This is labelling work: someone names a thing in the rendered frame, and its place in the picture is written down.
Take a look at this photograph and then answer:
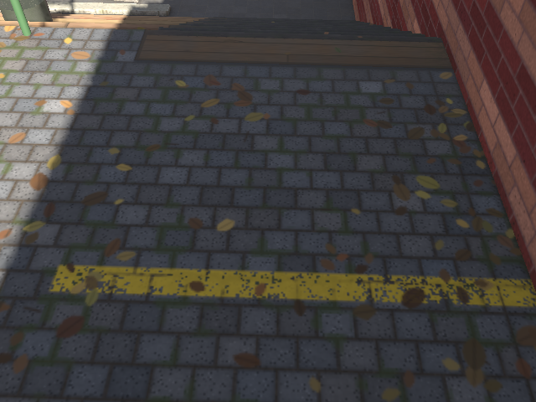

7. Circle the stairs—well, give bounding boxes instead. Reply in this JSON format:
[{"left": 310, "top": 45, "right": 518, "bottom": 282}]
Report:
[{"left": 158, "top": 17, "right": 425, "bottom": 37}]

